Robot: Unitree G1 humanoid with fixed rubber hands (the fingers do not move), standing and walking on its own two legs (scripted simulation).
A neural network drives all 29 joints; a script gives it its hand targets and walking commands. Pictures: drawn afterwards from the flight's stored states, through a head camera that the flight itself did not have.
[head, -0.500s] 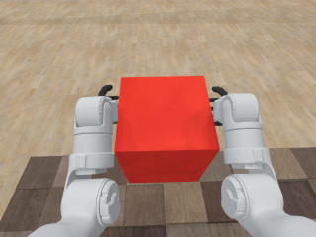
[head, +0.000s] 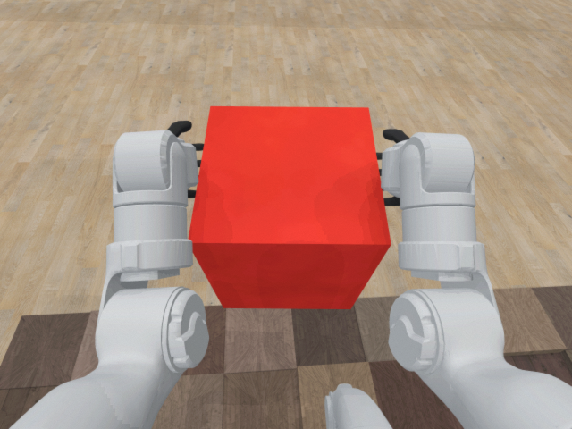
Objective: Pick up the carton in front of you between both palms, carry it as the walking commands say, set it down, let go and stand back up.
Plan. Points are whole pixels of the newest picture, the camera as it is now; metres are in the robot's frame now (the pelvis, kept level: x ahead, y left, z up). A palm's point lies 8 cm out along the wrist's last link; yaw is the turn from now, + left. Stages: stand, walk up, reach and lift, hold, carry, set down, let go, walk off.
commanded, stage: carry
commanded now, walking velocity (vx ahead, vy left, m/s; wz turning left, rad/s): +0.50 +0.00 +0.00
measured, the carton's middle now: (288, 218) +0.40 -0.01 +0.07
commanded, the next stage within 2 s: none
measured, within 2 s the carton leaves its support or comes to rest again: neither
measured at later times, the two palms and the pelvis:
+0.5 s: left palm (182, 73) +0.67 +0.17 +0.15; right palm (335, 73) +0.70 -0.12 +0.14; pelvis +0.30 -0.01 +0.04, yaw +2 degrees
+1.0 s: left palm (192, 1) +0.97 +0.18 +0.16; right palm (314, 6) +0.96 -0.11 +0.16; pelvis +0.59 +0.02 +0.02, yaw +2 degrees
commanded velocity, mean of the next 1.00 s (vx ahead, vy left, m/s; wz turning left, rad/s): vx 0.50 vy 0.00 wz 0.00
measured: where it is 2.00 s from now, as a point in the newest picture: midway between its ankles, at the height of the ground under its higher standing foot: (271, 199)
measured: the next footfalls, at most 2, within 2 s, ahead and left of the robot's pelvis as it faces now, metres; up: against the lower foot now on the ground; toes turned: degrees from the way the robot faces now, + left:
right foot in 0.16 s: +0.30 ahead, -0.13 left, +0.05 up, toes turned -2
left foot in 0.58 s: +0.53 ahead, +0.11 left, +0.03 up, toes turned +5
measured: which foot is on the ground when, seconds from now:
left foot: down 0.00-0.20, up 0.22-0.56, down 0.58-1.00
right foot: up 0.00-0.14, down 0.16-0.58, up 0.60-1.00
